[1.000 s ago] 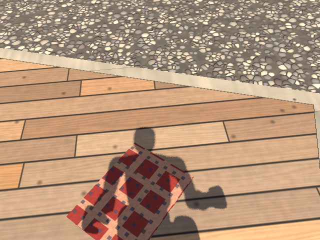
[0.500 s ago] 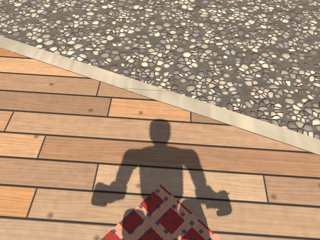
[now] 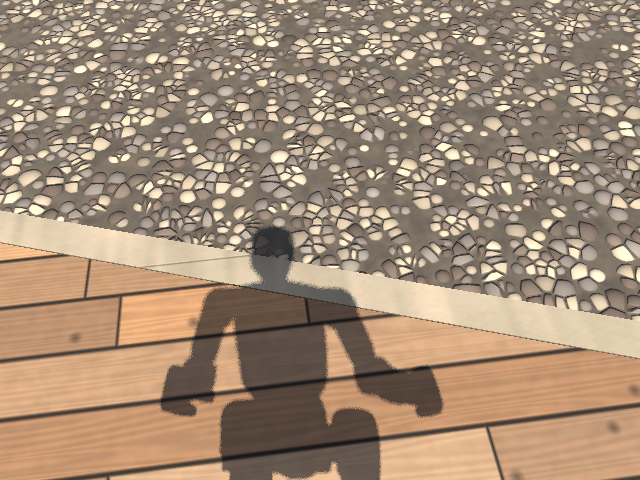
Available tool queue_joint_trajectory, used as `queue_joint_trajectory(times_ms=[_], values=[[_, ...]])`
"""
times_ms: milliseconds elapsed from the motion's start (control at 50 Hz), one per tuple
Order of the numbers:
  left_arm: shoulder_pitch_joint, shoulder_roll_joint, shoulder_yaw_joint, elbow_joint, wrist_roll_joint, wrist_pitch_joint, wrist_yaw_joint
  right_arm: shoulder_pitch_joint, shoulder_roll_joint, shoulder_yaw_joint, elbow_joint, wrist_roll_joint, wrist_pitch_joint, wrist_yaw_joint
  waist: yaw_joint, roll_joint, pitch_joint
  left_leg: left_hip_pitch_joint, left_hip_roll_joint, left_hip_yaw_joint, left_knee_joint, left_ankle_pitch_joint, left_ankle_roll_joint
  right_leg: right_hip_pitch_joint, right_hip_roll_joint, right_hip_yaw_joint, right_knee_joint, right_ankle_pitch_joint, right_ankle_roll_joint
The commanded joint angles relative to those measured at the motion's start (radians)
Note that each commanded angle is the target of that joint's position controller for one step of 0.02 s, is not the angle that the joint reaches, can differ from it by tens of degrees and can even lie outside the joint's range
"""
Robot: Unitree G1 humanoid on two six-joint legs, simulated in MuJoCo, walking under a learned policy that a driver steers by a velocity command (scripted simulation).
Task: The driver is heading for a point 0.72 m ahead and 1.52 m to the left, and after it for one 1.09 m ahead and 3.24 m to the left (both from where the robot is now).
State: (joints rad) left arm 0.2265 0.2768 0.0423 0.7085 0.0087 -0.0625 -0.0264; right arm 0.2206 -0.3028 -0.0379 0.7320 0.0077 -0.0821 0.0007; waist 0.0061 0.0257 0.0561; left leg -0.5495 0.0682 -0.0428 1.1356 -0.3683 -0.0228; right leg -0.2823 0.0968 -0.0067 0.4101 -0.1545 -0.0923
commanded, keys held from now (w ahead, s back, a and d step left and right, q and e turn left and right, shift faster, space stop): q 0.94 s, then w+q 0.06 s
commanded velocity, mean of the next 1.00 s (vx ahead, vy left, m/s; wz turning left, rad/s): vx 0.07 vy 0.00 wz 0.46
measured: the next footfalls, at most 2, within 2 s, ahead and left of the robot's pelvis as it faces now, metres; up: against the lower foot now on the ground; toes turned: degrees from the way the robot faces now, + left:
left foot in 0.28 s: +0.26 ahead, +0.14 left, +0.00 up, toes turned +7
right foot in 0.72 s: +0.28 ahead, -0.09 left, +0.00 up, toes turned +27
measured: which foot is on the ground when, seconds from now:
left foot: up 0.00-0.26, down 0.28-0.72, up 0.74-1.00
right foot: down 0.00-0.28, up 0.30-0.70, down 0.72-1.00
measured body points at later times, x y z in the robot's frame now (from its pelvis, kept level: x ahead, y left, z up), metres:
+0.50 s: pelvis +0.15 +0.04 +0.00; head +0.20 +0.07 +0.44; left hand +0.26 +0.34 -0.12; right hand +0.35 -0.21 -0.09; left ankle +0.22 +0.14 -0.74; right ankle +0.18 -0.11 -0.68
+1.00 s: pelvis +0.19 +0.00 +0.00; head +0.23 +0.00 +0.45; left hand +0.15 +0.30 -0.09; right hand +0.46 -0.17 -0.10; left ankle +0.11 +0.12 -0.68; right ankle +0.25 -0.10 -0.74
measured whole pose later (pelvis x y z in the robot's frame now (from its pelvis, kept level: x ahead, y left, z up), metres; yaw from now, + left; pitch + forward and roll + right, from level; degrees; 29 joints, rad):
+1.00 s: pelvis +0.19 +0.00 +0.00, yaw +32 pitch +2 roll +1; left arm 0.18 0.25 0.06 0.72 0.01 0.02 0.05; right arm 0.21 -0.32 -0.10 0.62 0.02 0.07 -0.01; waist 0.02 0.03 0.04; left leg -0.49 0.00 -0.04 0.98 -0.38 -0.10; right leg -0.23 -0.05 -0.07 0.43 -0.23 -0.01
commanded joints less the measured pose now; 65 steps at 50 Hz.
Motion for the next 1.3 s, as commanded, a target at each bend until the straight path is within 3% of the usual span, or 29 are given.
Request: queue_joint_trajectory(times_ms=[20,100,180,240,280,300,320,340,360,380,440,560,640,700,720,740,760,780,840,940,1000,1080,1140,1160,1180,1200,1220,1240,1300], values=[[-0.038,0.124,0.028,-0.037,0.009,-0.025,0.011,0.103,-0.055,-0.016,-0.016,-0.003,0.023,-0.015,-0.042,-0.082,-0.116,0.032,0.024,0.005,-0.128,0.111,-0.034,0.05,-0.275,0.095,-0.147,0.759,-0.167],[-0.044,0.129,0.026,-0.005,0.013,-0.012,0.027,0.016,-0.043,-0.011,-0.03,0.001,0.019,-0.005,0.008,-0.1,-0.127,0.084,0.0,0.025,-0.394,0.403,-0.024,0.096,-0.236,-0.028,-0.164,0.666,-0.112],[-0.043,0.15,0.036,0.026,0.001,0.025,0.044,-0.04,-0.071,-0.029,-0.075,0.001,0.017,0.022,0.028,-0.094,-0.104,0.024,-0.006,0.022,-0.489,0.36,0.002,0.218,-0.301,-0.017,-0.109,0.591,-0.106],[-0.07,0.153,0.043,0.029,-0.019,0.056,0.06,-0.01,-0.083,-0.043,-0.094,-0.006,0.022,0.042,0.003,-0.098,-0.091,0.03,-0.031,0.051,-0.533,0.233,0.039,0.249,-0.331,-0.005,0.019,0.598,-0.084],[-0.055,0.138,0.042,0.025,-0.021,0.064,0.072,0.114,-0.136,-0.072,-0.074,-0.01,0.018,0.035,-0.055,-0.029,-0.152,0.242,-0.062,0.028,-0.678,0.487,0.104,0.189,-0.242,-0.061,0.269,0.575,-0.001],[-0.04,0.117,0.033,-0.006,0.015,0.055,0.069,0.169,-0.228,-0.094,-0.088,-0.02,0.021,0.017,-0.055,0.151,-0.231,0.447,0.112,-0.232,-0.67,0.949,0.205,0.0,-0.121,-0.109,0.554,0.22,0.074],[0.006,0.055,0.01,-0.024,0.03,0.049,0.053,0.182,-0.251,-0.091,-0.101,-0.041,0.025,0.009,-0.018,0.293,-0.35,0.669,0.309,-0.574,-0.7,1.1,0.414,-0.284,0.052,-0.013,0.827,-0.522,0.125],[-0.003,0.11,0.019,-0.001,0.007,0.05,0.04,0.149,-0.179,-0.076,-0.124,-0.029,0.031,0.007,-0.047,0.146,-0.416,0.658,0.277,-0.541,-0.721,0.887,0.392,-0.293,-0.018,0.133,0.903,-0.505,0.117],[-0.052,0.122,0.024,-0.011,-0.016,0.058,0.037,0.072,-0.152,-0.071,-0.144,-0.016,0.038,0.003,-0.036,0.085,-0.318,0.572,0.232,-0.445,-0.734,0.729,0.346,-0.339,-0.047,0.124,0.909,-0.436,0.115],[-0.075,0.115,0.026,-0.006,-0.012,0.067,0.044,0.028,-0.132,-0.066,-0.152,0.0,0.05,-0.002,-0.023,-0.001,-0.244,0.476,0.189,-0.386,-0.763,0.579,0.298,-0.352,-0.08,0.111,0.852,-0.379,0.119],[-0.08,0.098,0.03,-0.012,-0.006,0.085,0.056,-0.034,-0.132,-0.066,-0.175,-0.008,0.082,-0.017,0.014,0.074,-0.162,0.279,0.085,-0.306,-0.823,0.39,0.247,-0.243,-0.078,0.076,0.654,-0.271,0.147],[-0.08,0.086,0.03,0.0,-0.008,0.074,0.065,-0.03,-0.159,-0.084,-0.187,-0.008,0.104,-0.042,-0.013,0.118,-0.2,0.272,0.064,-0.351,-0.814,0.245,0.238,-0.16,-0.064,0.095,0.417,-0.196,0.178],[-0.079,0.098,0.038,-0.004,-0.015,0.053,0.053,-0.044,-0.156,-0.086,-0.196,-0.006,0.119,-0.039,-0.024,0.148,-0.182,0.286,0.058,-0.432,-0.802,0.18,0.223,-0.116,-0.056,0.101,0.282,-0.197,0.157],[0.003,0.109,0.053,0.021,-0.015,0.036,0.04,-0.069,-0.144,-0.084,-0.202,0.014,0.132,-0.042,0.022,0.135,-0.172,0.242,0.006,-0.431,-0.737,0.173,0.17,0.042,-0.067,0.076,0.01,-0.058,0.112],[0.029,0.171,0.07,0.021,0.0,0.037,0.043,-0.044,-0.109,-0.074,-0.204,0.012,0.133,-0.042,0.014,0.032,-0.172,0.148,-0.06,-0.362,-0.617,0.033,0.118,0.135,-0.217,0.196,-0.069,-0.056,0.059],[0.005,0.266,0.09,0.021,0.026,0.048,0.049,-0.034,-0.079,-0.068,-0.236,0.014,0.127,-0.037,-0.035,-0.284,-0.119,-0.059,-0.235,-0.137,-0.406,-0.182,0.056,0.157,-0.421,0.447,-0.13,0.062,-0.086],[-0.036,0.22,0.082,-0.011,0.048,0.044,0.049,-0.034,-0.156,-0.092,-0.225,-0.007,0.111,-0.034,-0.011,-0.291,-0.114,-0.083,-0.185,-0.128,-0.15,-0.238,0.008,0.088,-0.518,0.547,-0.151,0.123,-0.182],[-0.097,0.166,0.066,-0.037,0.04,0.041,0.058,-0.014,-0.193,-0.109,-0.197,-0.001,0.112,-0.029,-0.034,-0.199,-0.109,-0.064,-0.16,-0.138,-0.033,-0.171,-0.002,0.067,-0.471,0.448,-0.127,0.142,-0.157],[-0.139,0.112,0.046,-0.051,-0.003,0.048,0.072,0.027,-0.123,-0.095,-0.153,0.002,0.14,-0.032,-0.034,-0.144,-0.075,-0.096,-0.143,-0.094,0.111,-0.042,-0.049,0.102,-0.348,0.23,-0.086,0.193,-0.083],[-0.029,0.155,0.062,-0.032,0.007,0.072,0.083,-0.1,-0.076,-0.069,-0.216,0.017,0.136,-0.021,0.05,-0.201,-0.093,-0.118,-0.075,-0.011,-0.107,-0.015,-0.09,0.269,-0.365,0.144,-0.078,0.287,-0.121],[-0.008,0.2,0.08,-0.03,-0.01,0.072,0.073,-0.128,-0.065,-0.055,-0.237,0.014,0.134,-0.003,0.079,-0.216,-0.107,-0.022,-0.039,0.049,-0.259,-0.032,-0.065,0.234,-0.391,0.134,-0.149,-0.052,-0.119],[-0.022,0.224,0.09,-0.024,-0.03,0.051,0.047,-0.103,-0.083,-0.059,-0.229,0.015,0.123,0.017,0.057,-0.209,-0.065,0.139,-0.046,0.108,-0.453,-0.033,0.011,0.134,-0.408,0.1,-0.183,-0.224,-0.098],[-0.045,0.187,0.08,-0.007,-0.048,0.041,0.031,0.057,-0.077,-0.069,-0.15,0.018,0.111,0.022,-0.033,-0.141,-0.084,0.417,-0.097,0.162,-0.682,0.077,0.079,0.008,-0.365,0.001,-0.043,-0.252,-0.044],[-0.044,0.127,0.062,-0.006,-0.033,0.037,0.026,0.177,-0.114,-0.09,-0.108,0.026,0.107,0.015,-0.078,-0.043,-0.129,0.609,-0.068,0.074,-0.711,0.054,0.116,-0.118,-0.31,-0.082,0.161,-0.256,0.007],[-0.1,0.037,0.03,-0.055,0.016,0.026,0.017,0.285,-0.222,-0.112,-0.1,0.024,0.098,0.001,-0.102,0.253,-0.142,0.766,0.186,-0.32,-0.767,0.12,0.209,-0.408,-0.194,-0.162,0.599,-0.459,0.097],[-0.166,0.085,0.043,-0.119,-0.006,-0.003,0.015,0.257,-0.263,-0.111,-0.138,0.008,0.064,0.014,-0.112,0.272,-0.127,0.739,0.309,-0.681,-0.905,-0.133,0.392,-0.656,-0.091,-0.001,0.748,-0.477,0.112],[-0.212,0.157,0.06,-0.121,-0.035,-0.022,0.008,0.222,-0.184,-0.09,-0.138,0.005,0.041,0.02,-0.112,0.165,-0.047,0.704,0.293,-0.621,-0.946,-0.184,0.378,-0.698,-0.153,0.059,0.785,-0.393,0.093],[-0.197,0.176,0.067,-0.111,-0.038,-0.036,0.001,0.182,-0.14,-0.072,-0.135,0.005,0.028,0.017,-0.078,0.141,0.003,0.665,0.252,-0.527,-0.944,-0.115,0.342,-0.693,-0.176,0.063,0.75,-0.271,0.08],[-0.159,0.157,0.067,-0.071,0.004,-0.05,-0.002,0.114,-0.12,-0.057,-0.148,0.002,0.029,-0.001,-0.027,0.093,0.003,0.569,0.147,-0.338,-0.949,0.182,0.278,-0.551,-0.183,0.05,0.606,-0.075,0.112]])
